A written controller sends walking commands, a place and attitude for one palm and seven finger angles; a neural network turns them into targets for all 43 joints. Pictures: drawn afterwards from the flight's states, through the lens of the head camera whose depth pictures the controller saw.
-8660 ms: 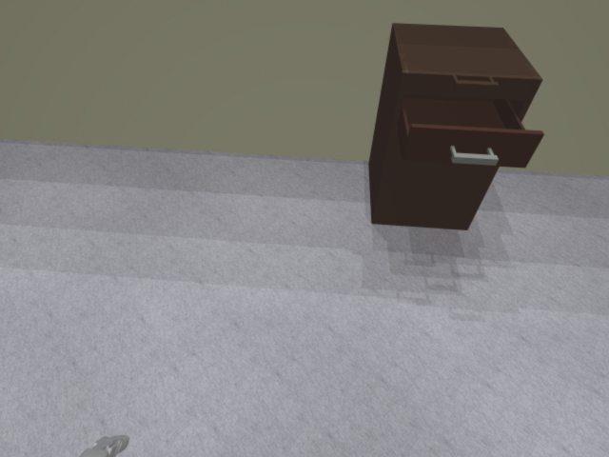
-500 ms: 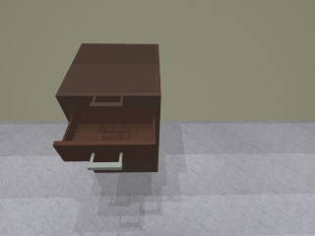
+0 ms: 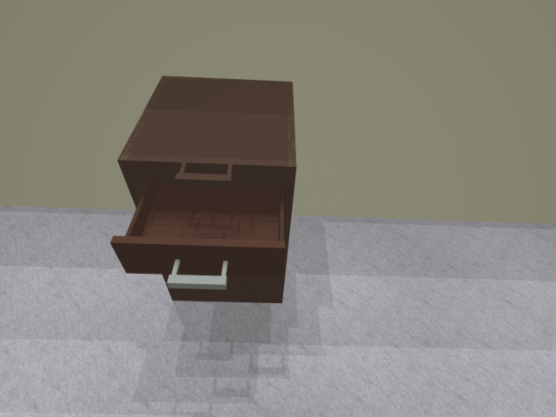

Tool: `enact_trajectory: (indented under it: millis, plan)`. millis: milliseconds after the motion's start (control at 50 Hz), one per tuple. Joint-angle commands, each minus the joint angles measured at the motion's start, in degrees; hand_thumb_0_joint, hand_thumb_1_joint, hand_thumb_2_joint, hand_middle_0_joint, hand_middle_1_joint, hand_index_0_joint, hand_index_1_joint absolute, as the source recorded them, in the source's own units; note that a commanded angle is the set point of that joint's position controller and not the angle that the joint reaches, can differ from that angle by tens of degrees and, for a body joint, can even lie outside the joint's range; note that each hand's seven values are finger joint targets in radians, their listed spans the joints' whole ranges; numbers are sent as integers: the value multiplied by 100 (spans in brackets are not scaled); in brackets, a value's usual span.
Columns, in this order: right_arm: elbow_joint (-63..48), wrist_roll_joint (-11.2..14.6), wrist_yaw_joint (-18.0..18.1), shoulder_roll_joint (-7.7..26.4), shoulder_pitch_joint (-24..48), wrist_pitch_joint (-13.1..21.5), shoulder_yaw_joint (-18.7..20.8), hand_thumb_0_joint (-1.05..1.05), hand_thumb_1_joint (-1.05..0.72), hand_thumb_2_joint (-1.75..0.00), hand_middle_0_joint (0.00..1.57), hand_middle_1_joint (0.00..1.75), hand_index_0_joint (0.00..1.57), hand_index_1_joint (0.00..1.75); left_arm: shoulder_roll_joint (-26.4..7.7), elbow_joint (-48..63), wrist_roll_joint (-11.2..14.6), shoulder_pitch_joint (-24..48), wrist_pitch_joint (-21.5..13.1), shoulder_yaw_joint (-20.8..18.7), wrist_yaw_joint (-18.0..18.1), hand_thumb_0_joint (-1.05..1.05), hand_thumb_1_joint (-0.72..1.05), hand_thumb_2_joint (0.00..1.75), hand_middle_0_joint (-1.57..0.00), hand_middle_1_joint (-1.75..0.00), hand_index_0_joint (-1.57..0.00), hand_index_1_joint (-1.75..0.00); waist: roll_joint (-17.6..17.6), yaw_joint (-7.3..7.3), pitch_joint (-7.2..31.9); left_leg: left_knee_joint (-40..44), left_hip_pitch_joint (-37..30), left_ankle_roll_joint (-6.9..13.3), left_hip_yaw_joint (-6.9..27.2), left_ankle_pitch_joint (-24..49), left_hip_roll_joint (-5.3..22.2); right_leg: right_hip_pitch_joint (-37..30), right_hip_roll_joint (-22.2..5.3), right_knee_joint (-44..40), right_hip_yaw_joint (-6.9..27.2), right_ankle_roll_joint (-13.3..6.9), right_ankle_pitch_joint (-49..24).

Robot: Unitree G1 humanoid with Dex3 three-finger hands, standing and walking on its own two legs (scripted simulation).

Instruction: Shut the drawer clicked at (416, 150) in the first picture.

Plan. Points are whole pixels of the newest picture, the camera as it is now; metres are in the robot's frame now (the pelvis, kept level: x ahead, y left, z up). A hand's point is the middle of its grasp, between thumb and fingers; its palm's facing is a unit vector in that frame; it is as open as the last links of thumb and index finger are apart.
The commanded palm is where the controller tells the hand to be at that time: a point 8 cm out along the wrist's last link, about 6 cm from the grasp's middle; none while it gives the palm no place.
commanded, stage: come to a stop and stand still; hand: left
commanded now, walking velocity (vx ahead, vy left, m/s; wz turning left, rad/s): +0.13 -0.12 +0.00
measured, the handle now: (199, 273) +0.45 +0.21 -0.20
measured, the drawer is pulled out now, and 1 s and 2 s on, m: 0.19 0.19 0.19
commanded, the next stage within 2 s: look again from close up in 0.22 s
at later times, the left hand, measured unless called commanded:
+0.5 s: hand out of the picture -0.03 +0.12 -0.17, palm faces +0.02 -0.99 -0.17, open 7.4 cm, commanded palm none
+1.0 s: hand out of the picture -0.05 +0.17 -0.18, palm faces +0.03 -0.99 -0.16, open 7.4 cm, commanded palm none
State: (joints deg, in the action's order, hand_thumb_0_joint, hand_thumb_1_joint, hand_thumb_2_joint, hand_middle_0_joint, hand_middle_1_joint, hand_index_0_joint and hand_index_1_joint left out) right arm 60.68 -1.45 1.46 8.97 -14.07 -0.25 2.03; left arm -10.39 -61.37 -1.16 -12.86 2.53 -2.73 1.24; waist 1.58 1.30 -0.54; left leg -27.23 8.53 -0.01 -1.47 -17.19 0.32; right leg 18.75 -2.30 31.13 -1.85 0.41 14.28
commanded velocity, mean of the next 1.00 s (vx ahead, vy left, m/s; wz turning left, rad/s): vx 0.03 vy -0.02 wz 0.04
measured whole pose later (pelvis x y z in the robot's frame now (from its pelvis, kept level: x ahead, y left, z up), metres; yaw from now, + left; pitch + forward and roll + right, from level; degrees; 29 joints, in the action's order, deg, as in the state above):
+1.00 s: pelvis -0.02 +0.01 +0.00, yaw +0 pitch -1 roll +0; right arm 64.5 -1.4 0.9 6.1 -23.1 0.2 -1.5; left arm -7.5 -62.3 -1.4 -22.3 -0.3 0.5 1.8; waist 0.2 -0.5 1.4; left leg -27.8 12.4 3.5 -3.5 -14.7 -1.8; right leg 12.2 -0.3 28.4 -3.4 -1.3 17.0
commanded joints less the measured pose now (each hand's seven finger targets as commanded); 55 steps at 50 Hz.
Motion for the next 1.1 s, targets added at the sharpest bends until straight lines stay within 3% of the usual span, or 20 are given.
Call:
enact_trajectory:
  millis: [0, 120, 180, 220, 240, 280, 300, 320, 340, 360, 400, 440, 480, 540, 580, 640, 720, 840, 960, 1080]
  plan:
    - [-261, 1, 67, 776, 74, 72, 69, 0, -90, -90, 20, 30, 20, 30, -159, 119, -54, -230, -110, 22, -67, 0, 90, 90, -20, -30, -20, -30, -1134, 12, -1040, 2252, 1501, 525, 1345, -1778, 1289, -226, 82, 811, 26, -7, 356]
    - [-20, 23, 100, 752, -380, 105, 61, 0, -90, -90, 20, 30, 20, 30, -118, 37, 9, -369, -250, 102, -82, 0, 90, 90, -20, -30, -20, -30, -812, -190, -726, 1502, 62, 728, 1078, 252, 1264, 133, 39, 41, -16, 20, 671]
    - [69, 100, 122, 533, -522, 168, 4, 0, -90, -90, 20, 30, 20, 30, -282, -244, 59, -895, -397, 105, -8, 0, 90, 90, -20, -30, -20, -30, -264, -135, 48, 361, 13, 298, 452, 1979, 741, -1168, -303, -1129, 491, -122, -1373]
    - [81, 136, 92, 322, -483, 188, -70, 0, -90, -90, 20, 30, 20, 30, -455, -346, 83, -1020, -450, 128, 41, 0, 90, 90, -20, -30, -20, -30, 72, -166, 264, 278, 167, 83, 149, 1236, 438, -1541, -757, -997, 723, -292, -2975]
    - [134, 107, 106, 306, -510, 148, -83, 0, -90, -90, 20, 30, 20, 30, -451, -409, 93, -964, -491, 121, 59, 0, 90, 90, -20, -30, -20, -30, 795, -206, 365, 259, 145, -13, 84, 995, 389, -1598, -708, -995, 764, -344, -3300]
    - [231, 100, 117, 332, -564, 117, -97, 0, -90, -90, 20, 30, 20, 30, -331, -420, 121, -880, -496, 164, 86, 0, 90, 90, -20, -30, -20, -30, 792, -220, 247, 376, 52, -59, 96, 921, 404, -1526, -718, -1039, 656, -355, -3494]
    - [-43, 94, 54, 569, -8, 199, -22, 0, -90, -90, 20, 30, 20, 30, -461, -571, -1, -1463, -597, 91, 379, 0, 90, 90, -20, -30, -20, -30, 1314, 135, -100, -916, 751, -111, -206, 292, 347, -1512, -852, -787, 1066, 122, -5940]
    - [-283, 147, 30, 472, -49, 154, -94, 0, -90, -90, 20, 30, 20, 30, -649, -408, -24, -1339, -638, 90, 348, 0, 90, 90, -20, -30, -20, -30, 1029, -99, 16, -1114, 1153, -15, -44, -254, 224, -1918, -1143, -727, 835, -6, -6741]
    - [-251, 93, 45, 138, -274, 145, -148, 0, -90, -90, 20, 30, 20, 30, -445, -269, 4, -1457, -616, 150, 321, 0, 90, 90, -20, -30, -20, -30, 837, -84, 428, -1137, 1042, 108, -78, -501, 157, -2092, -1123, -546, 850, -20, -6928]
    - [-239, 93, 45, 92, -340, 155, -137, 0, -90, -90, 20, 30, 20, 30, -384, -194, -24, -1413, -569, 154, 304, 0, 90, 90, -20, -30, -20, -30, 337, -125, 600, -917, 1082, 108, -198, -565, 43, -2319, -1003, -359, 654, -314, -6963]
    - [-101, 101, 60, 88, -452, 137, -145, 0, -90, -90, 20, 30, 20, 30, -377, -171, 4, -1344, -541, 210, 255, 0, 90, 90, -20, -30, -20, -30, 263, -153, 633, -488, 543, 71, -198, -204, 26, -1907, -886, -426, 621, -558, -5553]
    - [13, 92, 58, 124, -632, 92, -150, 0, -90, -90, 20, 30, 20, 30, -279, -105, 42, -1110, -490, 242, 228, 0, 90, 90, -20, -30, -20, -30, 506, -271, 283, -103, 204, 66, -113, 273, 140, -1261, -704, -637, 583, -482, -3543]
    - [22, 69, 56, 268, -697, 91, -142, 0, -90, -90, 20, 30, 20, 30, -123, -66, 44, -973, -452, 268, 211, 0, 90, 90, -20, -30, -20, -30, 164, -303, -131, 101, 137, 152, 162, 687, 474, -626, -492, -949, 602, -389, -1430]
    - [45, 58, 30, 260, -561, 78, -199, 0, -90, -90, 20, 30, 20, 30, -140, -60, 31, -1015, -431, 293, 184, 0, 90, 90, -20, -30, -20, -30, -675, -200, -782, 284, 488, 195, 328, 544, 524, -217, -348, -1232, 693, -399, -76]
    - [-1, 62, 19, 262, -580, 66, -214, 0, -90, -90, 20, 30, 20, 30, -165, -53, 27, -1113, -438, 290, 160, 0, 90, 90, -20, -30, -20, -30, -436, -169, -897, 361, 665, 202, 355, 197, 461, -199, -323, -1374, 782, -418, 410]
    - [5, 58, 10, 307, -764, 79, -219, 0, -90, -90, 20, 30, 20, 30, -168, -15, 25, -1101, -439, 293, 147, 0, 90, 90, -20, -30, -20, -30, -143, -210, -834, 434, 643, 207, 374, 135, 444, -184, -329, -1451, 771, -415, 624]
    - [40, 54, 20, 335, -861, 135, -241, 0, -90, -90, 20, 30, 20, 30, -173, 48, 37, -1123, -428, 288, 132, 0, 90, 90, -20, -30, -20, -30, -372, -171, -527, 599, 629, 244, 471, 265, 494, -477, -298, -1275, 642, -399, 281]
    - [93, 64, 19, 366, -959, 161, -261, 0, -90, -90, 20, 30, 20, 30, -83, 27, 44, -1237, -406, 302, 121, 0, 90, 90, -20, -30, -20, -30, -145, -112, -605, 809, 884, 290, 602, 55, 524, -606, -294, -1124, 490, -358, 180]
    - [136, 13, -10, 607, -1102, 84, -147, 0, -90, -90, 20, 30, 20, 30, -32, 111, -62, -1322, -331, 238, 67, 0, 90, 90, -20, -30, -20, -30, -436, -92, -763, 1429, 1455, 594, 1213, -2208, 770, -431, 37, -340, -59, -297, 1403]
    - [101, 17, 3, 513, -1072, 114, -105, 0, -90, -90, 20, 30, 20, 30, 108, 98, -60, -1517, -382, 200, 35, 0, 90, 90, -20, -30, -20, -30, -343, -61, -871, 1265, 1645, 750, 1346, -2090, 667, -467, 33, -280, 9, -340, 1257]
